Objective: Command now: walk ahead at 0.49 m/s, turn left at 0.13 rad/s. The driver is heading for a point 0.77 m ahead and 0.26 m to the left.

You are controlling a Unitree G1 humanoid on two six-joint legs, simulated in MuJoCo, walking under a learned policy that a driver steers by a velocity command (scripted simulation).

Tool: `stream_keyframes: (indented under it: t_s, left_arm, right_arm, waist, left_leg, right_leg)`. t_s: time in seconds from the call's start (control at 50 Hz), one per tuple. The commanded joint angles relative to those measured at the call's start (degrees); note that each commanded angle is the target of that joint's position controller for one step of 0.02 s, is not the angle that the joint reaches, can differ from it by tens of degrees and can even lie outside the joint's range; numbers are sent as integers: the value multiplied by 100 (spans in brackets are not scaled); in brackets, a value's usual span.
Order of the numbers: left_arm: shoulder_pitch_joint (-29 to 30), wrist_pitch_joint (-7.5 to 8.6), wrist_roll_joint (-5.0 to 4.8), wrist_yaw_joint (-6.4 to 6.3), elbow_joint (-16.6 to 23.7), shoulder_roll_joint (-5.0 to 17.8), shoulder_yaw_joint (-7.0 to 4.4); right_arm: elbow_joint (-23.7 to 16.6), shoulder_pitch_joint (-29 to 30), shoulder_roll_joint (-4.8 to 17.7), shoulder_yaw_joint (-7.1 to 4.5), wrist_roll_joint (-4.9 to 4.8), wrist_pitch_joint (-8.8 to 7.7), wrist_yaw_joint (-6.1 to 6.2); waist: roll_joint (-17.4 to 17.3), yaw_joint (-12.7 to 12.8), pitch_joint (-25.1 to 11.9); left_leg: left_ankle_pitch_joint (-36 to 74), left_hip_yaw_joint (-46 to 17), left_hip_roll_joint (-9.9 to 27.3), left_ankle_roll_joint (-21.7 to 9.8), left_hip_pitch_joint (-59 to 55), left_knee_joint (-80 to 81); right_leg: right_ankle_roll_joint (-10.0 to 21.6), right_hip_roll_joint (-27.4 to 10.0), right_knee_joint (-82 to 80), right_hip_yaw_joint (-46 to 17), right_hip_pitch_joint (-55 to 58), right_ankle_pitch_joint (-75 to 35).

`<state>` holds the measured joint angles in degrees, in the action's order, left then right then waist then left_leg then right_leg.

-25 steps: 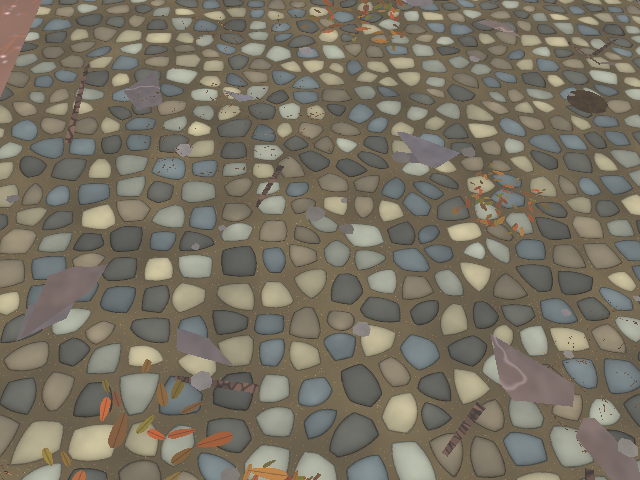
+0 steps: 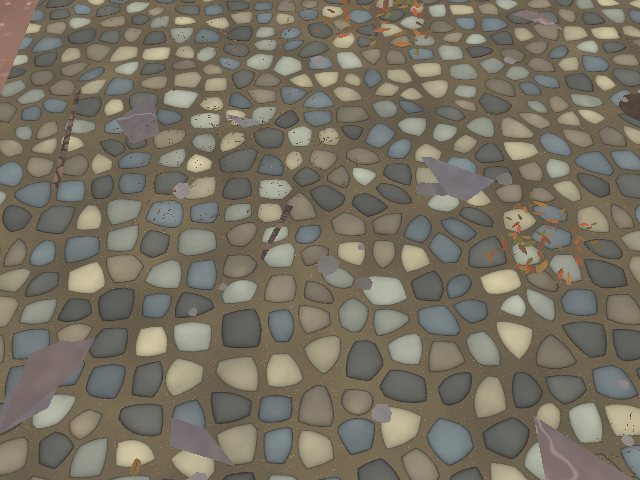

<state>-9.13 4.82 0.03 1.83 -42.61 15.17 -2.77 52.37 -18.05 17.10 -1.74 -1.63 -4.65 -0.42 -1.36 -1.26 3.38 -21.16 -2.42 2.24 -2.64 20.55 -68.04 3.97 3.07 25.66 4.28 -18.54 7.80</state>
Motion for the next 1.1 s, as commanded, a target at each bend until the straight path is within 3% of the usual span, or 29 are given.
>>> stream_keyframes:
  t_s: [0.02,0.06,0.12,0.18,0.28,0.34,0.36,0.38,0.4,0.42,0.44,0.46,0.48,0.5,0.52,0.54,0.6,0.7,0.8,0.84,0.86,0.88,0.9,0.92,0.94,0.98,1.0,1.04,1.1]
  left_arm:
    - [-139,165,40,3,145,507,-155]
    - [-150,249,34,-1,-10,596,-185]
    - [-286,263,87,-80,-183,752,-232]
    - [-341,238,60,-143,-255,858,-237]
    - [-842,43,-56,-200,-531,1037,-302]
    - [-758,-135,-94,-265,-521,1214,-362]
    - [-688,-193,-87,-298,-483,1283,-381]
    - [-595,-257,-83,-337,-433,1275,-370]
    - [-655,-255,-27,-383,-334,1146,-299]
    - [-1210,-99,134,-286,-37,358,-45]
    - [-880,149,-1,-197,-7,581,-29]
    - [-310,299,-222,-122,159,942,-126]
    - [-116,381,-219,-125,231,894,-91]
    - [-56,399,-83,-167,206,885,-114]
    - [-109,345,0,-189,187,953,-164]
    - [-181,271,34,-181,198,935,-177]
    - [-147,111,94,-196,266,706,-132]
    - [905,131,40,-154,558,478,-27]
    - [1187,241,-47,-54,703,766,-131]
    - [834,296,-56,-50,630,882,-206]
    - [353,322,-29,-79,501,981,-281]
    - [-361,349,70,-120,422,1210,-364]
    - [-1084,288,155,-150,307,1670,-488]
    - [-1233,227,2,-96,202,1467,-458]
    - [-959,195,-44,-116,292,1014,-337]
    - [-442,119,37,-142,310,744,-235]
    - [-294,129,91,-148,274,614,-182]
    - [-190,175,96,-122,177,587,-172]
    - [-132,175,38,-128,-7,871,-254]
  right_arm:
    - [-309,-213,460,-144,-2,28,30]
    - [-378,-110,344,-129,5,156,63]
    - [-604,393,356,-144,52,161,62]
    - [-786,956,244,-101,72,81,-44]
    - [-1252,1736,209,-66,55,73,-209]
    - [-1459,1642,387,-158,54,101,-309]
    - [-1429,1270,537,-246,52,127,-314]
    - [-1263,483,769,-400,32,143,-289]
    - [-1034,-521,1192,-615,9,184,-199]
    - [-1029,-708,1853,-766,-19,206,-124]
    - [-1227,-758,1497,-634,24,142,-141]
    - [-1210,-610,1138,-532,88,92,-144]
    - [-1251,-310,991,-497,75,58,-133]
    - [-1329,79,836,-455,75,55,-124]
    - [-1440,338,665,-390,124,54,-104]
    - [-1515,455,651,-382,158,61,-90]
    - [-1525,379,823,-443,100,49,5]
    - [-1430,15,936,-488,51,136,140]
    - [-1310,-297,863,-489,13,214,171]
    - [-1342,-191,845,-498,32,252,179]
    - [-1382,-120,714,-453,43,261,170]
    - [-1474,-91,410,-337,93,245,143]
    - [-1586,-736,85,-237,-5,203,151]
    - [-1641,-915,366,-231,-48,173,156]
    - [-1590,-503,826,-354,-67,197,152]
    - [-1740,191,843,-393,61,245,139]
    - [-1767,274,730,-405,76,265,123]
    - [-1751,110,460,-368,49,325,117]
    - [-1855,269,205,-270,137,349,129]
  waist:
    - [464,14,-417]
    - [480,-52,-188]
    - [427,61,-8]
    - [348,275,60]
    - [253,568,203]
    - [454,341,-33]
    - [562,110,-331]
    - [523,-338,-765]
    - [166,-777,-1327]
    - [-1313,-269,-1871]
    - [-938,-488,-2622]
    - [-600,-633,-1937]
    - [-188,-449,-1373]
    - [122,-200,-967]
    - [51,8,-804]
    - [-62,134,-735]
    - [-51,214,-554]
    - [-290,-189,-332]
    - [-448,-226,-328]
    - [-621,0,-381]
    - [-601,261,-605]
    - [-288,598,-1275]
    - [1087,515,-2127]
    - [1910,476,-2158]
    - [1185,583,-1376]
    - [556,469,-446]
    - [610,338,-229]
    - [755,142,-206]
    - [687,61,-396]
  left_leg:
    - [446,-309,610,92,1079,100]
    - [641,-348,658,216,1210,411]
    - [1650,-433,625,325,1647,1300]
    - [2681,-69,476,294,1380,2507]
    - [2462,155,353,80,1853,3321]
    - [1519,521,35,-185,1533,3407]
    - [1225,699,-187,-310,987,3366]
    - [1315,814,-457,-484,-63,3574]
    - [1465,187,-258,-770,-1773,3699]
    - [609,-2859,1215,-1808,-3892,3990]
    - [121,-4705,1733,-2213,-4547,4931]
    - [430,-3848,1559,-1867,-4189,5055]
    - [936,-3075,1306,-1656,-3403,5030]
    - [1553,-2529,1093,-1508,-2565,5082]
    - [2102,-2170,923,-1447,-1973,5215]
    - [2375,-2064,837,-1468,-1608,5341]
    - [2898,-1565,649,-1493,-957,5532]
    - [2022,-1172,211,-1044,-526,5459]
    - [1517,-1935,518,-876,-1165,4864]
    - [1717,-2181,565,-774,-1313,4485]
    - [1958,-2088,348,-633,-1223,4037]
    - [1711,-1752,36,-437,-764,2814]
    - [94,-916,-788,28,1118,860]
    - [-1356,-797,-610,126,2246,-196]
    - [-869,-869,-283,165,2577,-648]
    - [-102,-568,82,187,2354,-418]
    - [77,-587,195,193,2069,-185]
    - [19,-427,172,276,1594,190]
    - [434,-220,108,428,1443,1222]
  right_leg:
    - [1011,-1630,-1741,-1684,1023,-322]
    - [1013,-1631,-1982,-1209,672,-566]
    - [905,-1521,-2109,-606,762,-820]
    - [683,-1341,-2141,15,833,-1009]
    - [560,-1753,-1783,256,2108,-1378]
    - [367,-1912,-945,432,2651,-3261]
    - [283,-1877,-296,525,2671,-4206]
    - [127,-1706,790,698,2384,-4608]
    - [-106,-1475,2359,750,1262,-3634]
    - [-525,-403,4504,571,-1412,939]
    - [-489,26,5388,-776,-2324,2652]
    - [-337,-329,5433,-1043,-2832,2212]
    - [-251,-584,4998,-978,-2774,1724]
    - [-279,-780,4439,-939,-2475,1418]
    - [-319,-915,4109,-957,-2039,1212]
    - [-389,-933,3930,-952,-1772,1111]
    - [-677,-880,3141,-773,-1611,710]
    - [-833,-472,1000,-671,-1124,-1119]
    - [-628,-331,250,-930,-867,-910]
    - [-433,-318,110,-877,-446,-449]
    - [-281,-331,-120,-787,268,-484]
    - [39,-976,14,-1320,1565,-324]
    - [869,-2264,-166,-3456,3700,673]
    - [1107,-2788,-742,-5079,3954,2052]
    - [888,-2597,-907,-4472,3298,2618]
    - [640,-2136,-1101,-2969,1885,1355]
    - [611,-1929,-1191,-2470,1404,439]
    - [681,-1715,-1213,-1678,956,-1527]
    - [849,-1709,-1148,-967,988,-3424]
